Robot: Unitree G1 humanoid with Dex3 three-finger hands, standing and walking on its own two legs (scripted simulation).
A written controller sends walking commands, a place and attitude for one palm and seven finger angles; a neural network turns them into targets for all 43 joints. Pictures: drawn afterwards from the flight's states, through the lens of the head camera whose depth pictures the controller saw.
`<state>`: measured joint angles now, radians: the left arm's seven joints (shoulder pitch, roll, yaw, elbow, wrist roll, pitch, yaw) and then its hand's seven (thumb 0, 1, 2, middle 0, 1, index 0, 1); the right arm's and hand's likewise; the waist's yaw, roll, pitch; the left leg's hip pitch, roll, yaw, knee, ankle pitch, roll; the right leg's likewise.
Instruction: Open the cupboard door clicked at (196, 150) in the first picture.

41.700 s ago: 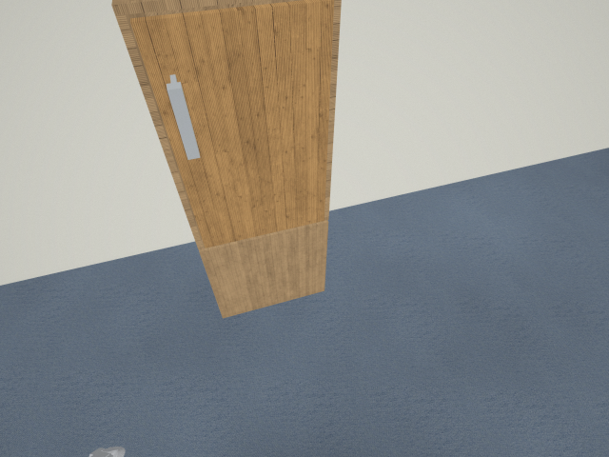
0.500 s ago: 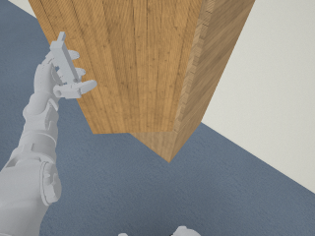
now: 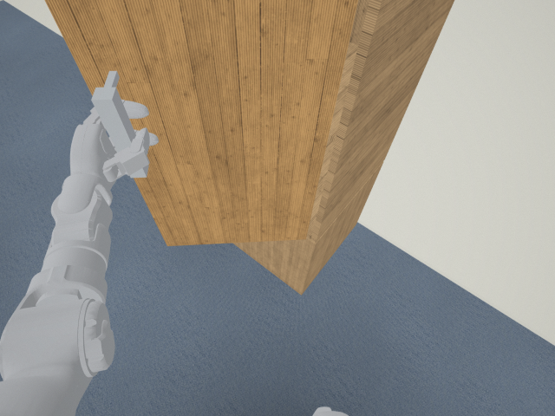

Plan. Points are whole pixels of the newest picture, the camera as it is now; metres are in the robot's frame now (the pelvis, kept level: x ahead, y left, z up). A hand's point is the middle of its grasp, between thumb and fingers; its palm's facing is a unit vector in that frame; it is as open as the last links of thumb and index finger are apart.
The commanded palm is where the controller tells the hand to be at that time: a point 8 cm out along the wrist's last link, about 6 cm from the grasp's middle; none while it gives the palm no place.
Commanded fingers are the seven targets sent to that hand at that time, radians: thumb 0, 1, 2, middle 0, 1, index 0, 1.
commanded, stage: pull the door open along its arc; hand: left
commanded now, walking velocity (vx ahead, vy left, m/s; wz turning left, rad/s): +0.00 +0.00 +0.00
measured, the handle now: (126, 127) +0.51 +0.21 +0.12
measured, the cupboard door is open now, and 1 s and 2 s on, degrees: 43 86 85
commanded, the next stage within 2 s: open thumb and fingers to let go in 1.02 s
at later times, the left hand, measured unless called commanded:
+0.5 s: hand (159, 213) +0.36 +0.14 +0.11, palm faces +0.28 -0.95 +0.12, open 6.2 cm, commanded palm +0.30 +0.19 +0.11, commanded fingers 0.00 0.90 0.90 -0.40 -1.35 -0.40 -1.35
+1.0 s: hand (228, 281) +0.26 +0.05 +0.11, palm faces +0.34 -0.94 +0.00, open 6.2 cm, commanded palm +0.19 +0.07 +0.11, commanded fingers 0.00 0.90 0.90 -0.40 -1.35 -0.40 -1.35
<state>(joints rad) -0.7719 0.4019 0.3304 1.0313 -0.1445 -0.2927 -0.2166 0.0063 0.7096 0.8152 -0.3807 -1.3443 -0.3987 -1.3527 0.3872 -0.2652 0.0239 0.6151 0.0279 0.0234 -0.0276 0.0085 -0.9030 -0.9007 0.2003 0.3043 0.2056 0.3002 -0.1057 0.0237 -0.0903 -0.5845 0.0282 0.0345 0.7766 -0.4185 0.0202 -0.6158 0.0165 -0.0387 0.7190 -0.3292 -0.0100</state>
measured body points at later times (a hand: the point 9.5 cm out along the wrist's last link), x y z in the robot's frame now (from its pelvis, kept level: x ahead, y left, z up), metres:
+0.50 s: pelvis +0.00 -0.01 +0.01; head +0.02 -0.01 +0.46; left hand +0.34 +0.19 +0.11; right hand +0.15 -0.24 -0.09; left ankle -0.03 +0.10 -0.71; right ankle +0.01 -0.12 -0.71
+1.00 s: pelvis +0.00 -0.03 +0.01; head -0.01 -0.05 +0.46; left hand +0.24 +0.10 +0.12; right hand +0.19 -0.23 -0.08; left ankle -0.03 +0.10 -0.71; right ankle +0.01 -0.12 -0.71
